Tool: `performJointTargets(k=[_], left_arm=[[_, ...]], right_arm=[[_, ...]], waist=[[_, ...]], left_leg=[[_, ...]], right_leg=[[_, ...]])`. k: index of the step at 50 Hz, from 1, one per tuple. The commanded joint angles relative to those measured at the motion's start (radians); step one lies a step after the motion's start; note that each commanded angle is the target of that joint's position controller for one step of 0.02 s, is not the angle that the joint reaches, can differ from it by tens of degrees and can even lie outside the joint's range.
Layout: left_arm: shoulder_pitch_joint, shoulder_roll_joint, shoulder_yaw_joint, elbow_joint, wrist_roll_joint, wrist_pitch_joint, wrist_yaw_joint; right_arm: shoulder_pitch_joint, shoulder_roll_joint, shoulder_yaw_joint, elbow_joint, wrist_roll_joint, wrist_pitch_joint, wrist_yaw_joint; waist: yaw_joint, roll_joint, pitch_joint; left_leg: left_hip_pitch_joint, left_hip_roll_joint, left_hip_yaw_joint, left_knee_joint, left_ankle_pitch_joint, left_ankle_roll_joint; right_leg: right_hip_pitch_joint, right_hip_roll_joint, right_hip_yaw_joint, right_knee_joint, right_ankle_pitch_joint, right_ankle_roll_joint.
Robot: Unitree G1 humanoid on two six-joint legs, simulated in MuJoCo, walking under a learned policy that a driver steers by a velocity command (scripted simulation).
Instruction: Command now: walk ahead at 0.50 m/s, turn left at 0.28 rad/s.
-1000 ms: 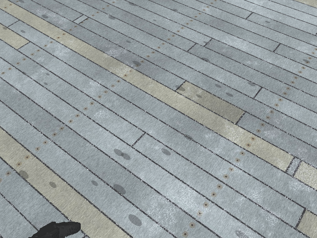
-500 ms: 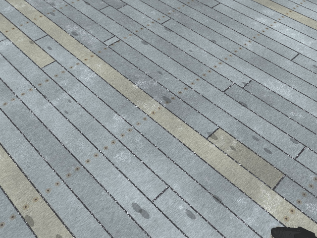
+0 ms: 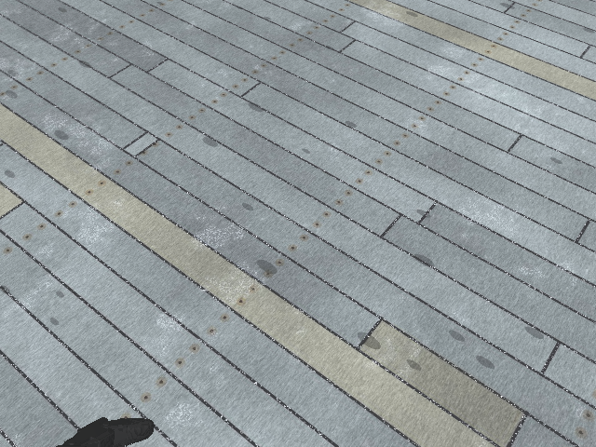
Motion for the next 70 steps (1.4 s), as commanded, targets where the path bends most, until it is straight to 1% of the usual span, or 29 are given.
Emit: performJointTargets(k=[1,2,3,4,5,6,9,16,23,25,27,28,29,30,31,33,34,38,43,48,51,52,53,54,55,56,58,62,70], left_arm=[[0.228,0.201,0.075,0.008,0.007,-0.025,0.012],[0.408,0.279,0.094,0.031,0.021,-0.021,0.024],[0.418,0.306,0.097,0.05,0.021,-0.011,0.019],[0.385,0.195,0.07,0.033,0.014,-0.01,0.021],[0.314,0.152,0.057,0.025,0.01,-0.012,0.025],[0.25,0.133,0.05,0.021,0.013,-0.014,0.025],[0.168,0.093,0.044,0.033,0.027,-0.025,0.023],[0.185,0.156,0.067,0.073,0.028,-0.024,0.047],[0.268,0.211,0.089,0.106,-0.005,0.016,0.056],[0.249,0.239,0.097,0.1,-0.015,0.03,0.059],[0.215,0.246,0.097,0.089,-0.025,0.046,0.059],[0.23,0.21,0.082,0.075,-0.003,0.043,0.061],[0.307,0.054,0.036,0.016,0.037,0.017,0.051],[0.223,0.12,0.039,0.003,-0.002,-0.026,0.038],[0.13,0.169,0.053,-0.025,-0.041,-0.048,0.03],[0.13,0.166,0.056,-0.007,-0.001,-0.062,0.042],[0.151,0.177,0.064,0.001,0.009,-0.051,0.043],[0.114,0.137,0.059,-0.02,0.028,-0.011,0.045],[-0.043,0.094,0.039,-0.07,0.024,-0.016,0.031],[-0.059,0.108,0.035,-0.075,0.025,-0.035,-0.003],[0.078,0.156,0.052,-0.03,0.031,-0.044,-0.007],[0.161,0.195,0.061,-0.013,0.041,-0.048,-0.006],[0.225,0.249,0.065,-0.015,0.06,-0.043,-0.004],[0.247,0.183,0.049,0.003,0.035,-0.023,-0.005],[0.223,0.172,0.045,-0.012,0.001,-0.005,-0.007],[0.162,0.182,0.051,-0.037,-0.005,0.013,-0.001],[0.103,0.186,0.05,-0.059,0.007,0.038,0.015],[0.093,0.2,0.067,-0.072,0.02,0.072,0.036],[0.101,0.21,0.083,-0.099,-0.006,0.117,0.061]], right_arm=[[-0.042,-0.158,-0.03,-0.054,-0.004,0.001,-0.008],[-0.036,-0.092,-0.006,-0.087,-0.03,-0.002,-0.008],[0.101,0.007,0.018,-0.09,-0.004,-0.022,-0.002],[0.035,-0.12,-0.012,-0.076,0.02,-0.031,-0.002],[-0.049,-0.157,-0.026,-0.101,0.032,-0.034,-0.003],[-0.083,-0.14,-0.026,-0.105,0.026,-0.031,-0.008],[-0.068,-0.08,-0.033,-0.108,0.017,0.002,-0.006],[-0.202,-0.045,-0.027,-0.183,0.002,0.024,0.014],[-0.387,-0.051,-0.019,-0.28,0.001,0.025,0.056],[-0.348,-0.082,-0.035,-0.29,0.0,0.029,0.06],[-0.118,-0.153,-0.08,-0.238,0.006,0.035,0.053],[0.053,-0.242,-0.12,-0.192,0.01,0.043,0.032],[0.015,-0.352,-0.132,-0.198,0.017,0.035,0.025],[0.034,-0.279,-0.105,-0.239,0.003,0.015,0.034],[0.002,-0.218,-0.087,-0.231,-0.006,-0.002,0.039],[-0.13,-0.153,-0.067,-0.253,-0.004,-0.013,0.036],[-0.174,-0.126,-0.056,-0.272,-0.014,-0.014,0.031],[-0.144,-0.162,-0.062,-0.271,-0.008,-0.021,0.007],[-0.086,-0.163,-0.062,-0.248,-0.006,-0.006,-0.016],[-0.028,-0.124,-0.043,-0.199,-0.02,0.005,-0.025],[-0.078,-0.136,-0.042,-0.201,-0.026,0.009,-0.027],[-0.078,-0.127,-0.037,-0.212,-0.035,0.007,-0.027],[0.02,-0.089,-0.023,-0.221,-0.045,-0.001,-0.024],[0.116,-0.072,-0.012,-0.194,-0.042,0.0,-0.016],[0.061,-0.157,-0.028,-0.21,-0.028,0.006,-0.01],[-0.051,-0.171,-0.035,-0.238,-0.011,0.019,-0.013],[-0.144,-0.165,-0.042,-0.264,-0.024,0.05,-0.03],[-0.119,-0.082,-0.025,-0.262,-0.029,0.057,-0.05],[-0.174,-0.097,-0.03,-0.281,-0.019,0.034,-0.031]], waist=[[0.187,0.098,-0.139],[0.242,-0.037,-0.312],[0.165,-0.311,-0.421],[0.2,-0.172,-0.329],[0.192,-0.124,-0.19],[0.16,-0.055,-0.123],[0.093,-0.079,-0.037],[0.097,-0.024,0.032],[0.147,-0.011,0.082],[0.105,-0.041,0.036],[-0.031,-0.03,-0.09],[-0.095,0.065,-0.18],[0.038,0.333,-0.234],[-0.021,0.204,-0.357],[-0.031,0.146,-0.226],[0.051,0.051,-0.102],[0.086,0.065,-0.087],[0.099,0.057,-0.046],[0.043,0.109,0.004],[0.015,0.131,-0.026],[0.095,0.13,-0.081],[0.128,0.082,-0.161],[0.098,-0.079,-0.301],[0.088,-0.239,-0.411],[0.108,-0.139,-0.375],[0.12,-0.067,-0.266],[0.103,0.02,-0.124],[0.071,-0.1,-0.116],[0.081,-0.123,-0.129]], left_leg=[[-0.126,0.202,-0.114,0.295,0.682,0.109],[-0.34,0.112,-0.06,0.621,0.362,0.067],[-0.685,-0.023,-0.073,0.905,-0.226,0.021],[-0.773,0.039,-0.162,1.007,-0.214,0.024],[-0.815,0.082,-0.139,1.011,-0.116,0.031],[-0.776,0.126,-0.121,0.982,-0.032,0.026],[-0.665,0.181,-0.118,0.901,0.076,0.015],[-0.73,0.186,-0.085,0.616,0.342,-0.01],[-0.734,0.145,0.02,0.391,0.303,0.042],[-0.633,0.087,0.074,0.383,0.201,0.079],[-0.315,-0.008,0.123,0.313,0.206,0.137],[-0.011,0.051,-0.031,0.279,0.211,0.189],[0.267,0.295,-0.6,0.165,0.036,0.363],[0.321,0.37,-0.851,0.013,-0.088,0.405],[0.252,0.355,-0.724,-0.009,-0.011,0.353],[-0.02,0.272,-0.494,0.003,0.192,0.287],[-0.111,0.242,-0.432,-0.016,0.275,0.273],[-0.237,0.197,-0.327,-0.062,0.436,0.275],[-0.298,0.115,-0.218,-0.024,0.48,0.192],[-0.157,0.169,-0.22,0.088,0.601,0.15],[-0.085,0.16,-0.202,0.273,0.832,0.113],[-0.128,0.101,-0.164,0.433,0.776,0.073],[-0.369,0.009,-0.133,0.735,0.401,0.003],[-0.536,-0.059,-0.11,0.965,-0.26,-0.064],[-0.6,-0.019,-0.159,1.033,-0.278,-0.072],[-0.668,0.004,-0.144,1.075,-0.231,-0.079],[-0.664,0.046,-0.123,0.971,-0.148,-0.071],[-0.501,0.02,-0.076,0.655,-0.088,-0.077],[-0.359,-0.008,-0.087,0.297,0.102,-0.065]], right_leg=[[0.399,0.004,-0.003,-0.011,-0.016,-0.063],[0.71,-0.205,0.217,0.025,-0.013,-0.123],[0.96,-0.392,0.642,-0.104,-0.216,-0.257],[0.878,-0.354,0.619,-0.159,-0.338,-0.218],[0.746,-0.325,0.46,-0.182,-0.317,-0.173],[0.614,-0.288,0.359,-0.216,-0.238,-0.154],[0.409,-0.225,0.159,-0.313,-0.114,-0.141],[0.403,-0.204,-0.093,-0.372,0.043,-0.144],[0.591,-0.256,-0.199,-0.299,0.156,-0.109],[0.627,-0.259,-0.227,-0.176,0.452,-0.086],[0.559,-0.21,-0.272,0.155,0.626,-0.045],[0.328,-0.166,-0.277,0.461,0.366,0.007],[-0.119,0.043,-0.19,0.802,-0.537,0.07],[-0.228,0.069,0.057,0.913,-0.608,0.051],[-0.319,0.024,0.065,0.905,-0.51,0.024],[-0.215,-0.057,0.07,0.735,-0.359,0.009],[-0.139,-0.079,0.079,0.681,-0.318,0.012],[-0.096,-0.059,0.05,0.492,-0.2,0.069],[-0.022,0.016,0.019,0.125,0.104,0.086],[0.028,0.037,0.007,0.01,0.174,0.024],[0.16,0.07,-0.026,-0.057,0.13,-0.04],[0.326,0.009,0.033,-0.038,0.405,-0.079],[0.647,-0.185,0.273,0.042,0.739,-0.224],[0.798,-0.332,0.518,0.001,0.805,-0.37],[0.735,-0.307,0.563,-0.053,0.539,-0.354],[0.635,-0.267,0.513,-0.083,0.297,-0.312],[0.382,-0.208,0.43,-0.166,0.051,-0.253],[0.215,-0.094,0.335,-0.208,-0.021,-0.208],[0.204,-0.064,0.433,-0.169,-0.248,-0.151]])
Keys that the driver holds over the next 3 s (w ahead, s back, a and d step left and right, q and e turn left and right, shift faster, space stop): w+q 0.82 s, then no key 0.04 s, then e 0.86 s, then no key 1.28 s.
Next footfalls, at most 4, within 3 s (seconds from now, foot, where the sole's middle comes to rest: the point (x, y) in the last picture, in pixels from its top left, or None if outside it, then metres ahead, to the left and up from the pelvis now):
0.02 right None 0.19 -0.13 -0.77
0.56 left None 0.42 0.18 -0.77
1.04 right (225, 332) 0.76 0.14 -0.77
1.44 left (137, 381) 0.65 0.34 -0.77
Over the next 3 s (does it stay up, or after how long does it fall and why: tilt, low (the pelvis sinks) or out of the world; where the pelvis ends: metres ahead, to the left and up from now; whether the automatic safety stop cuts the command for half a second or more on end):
stays up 0.62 0.19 0.01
